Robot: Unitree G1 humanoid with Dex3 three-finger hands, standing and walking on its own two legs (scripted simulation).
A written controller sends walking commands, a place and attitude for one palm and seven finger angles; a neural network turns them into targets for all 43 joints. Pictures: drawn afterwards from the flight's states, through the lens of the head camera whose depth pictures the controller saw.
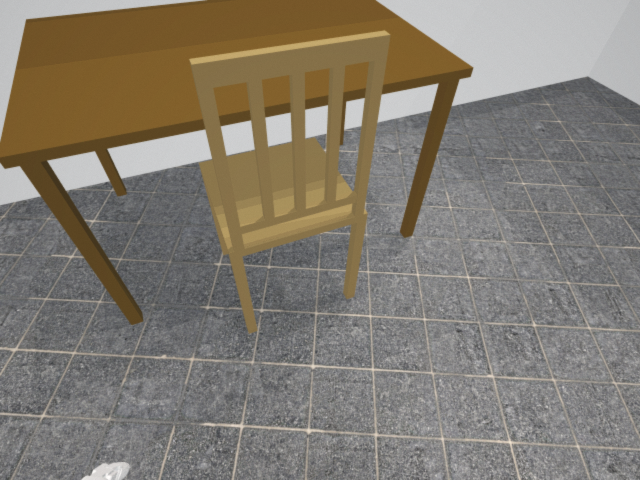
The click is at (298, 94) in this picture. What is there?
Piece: chair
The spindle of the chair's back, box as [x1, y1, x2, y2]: [289, 72, 305, 210]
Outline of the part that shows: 304,72 289,75 294,206 296,210 305,208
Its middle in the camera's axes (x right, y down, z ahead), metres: -0.05 -0.20 +0.88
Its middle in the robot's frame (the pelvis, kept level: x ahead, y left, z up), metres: +0.79 +0.09 -0.05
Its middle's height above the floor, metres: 0.72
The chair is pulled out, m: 0.00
